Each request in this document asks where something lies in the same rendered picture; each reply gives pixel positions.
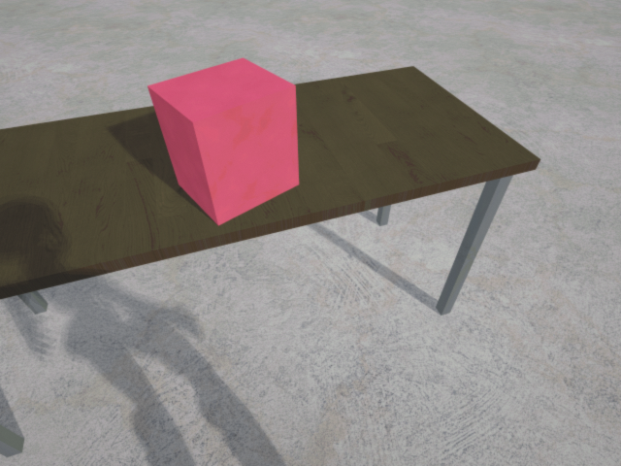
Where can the table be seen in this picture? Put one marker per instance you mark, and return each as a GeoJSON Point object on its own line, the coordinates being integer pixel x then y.
{"type": "Point", "coordinates": [86, 196]}

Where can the carton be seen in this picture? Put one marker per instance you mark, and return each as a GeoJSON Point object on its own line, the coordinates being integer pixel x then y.
{"type": "Point", "coordinates": [231, 133]}

